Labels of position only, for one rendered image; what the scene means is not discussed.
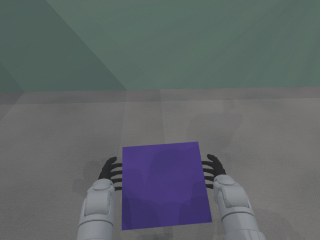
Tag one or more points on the robot left hand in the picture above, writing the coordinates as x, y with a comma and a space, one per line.
107, 174

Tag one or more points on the robot right hand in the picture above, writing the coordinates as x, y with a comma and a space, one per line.
217, 169

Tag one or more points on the carton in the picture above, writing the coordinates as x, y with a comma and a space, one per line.
163, 185

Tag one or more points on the right robot forearm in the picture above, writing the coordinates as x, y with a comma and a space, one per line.
235, 210

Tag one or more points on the left robot forearm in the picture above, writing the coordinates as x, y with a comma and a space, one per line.
97, 212

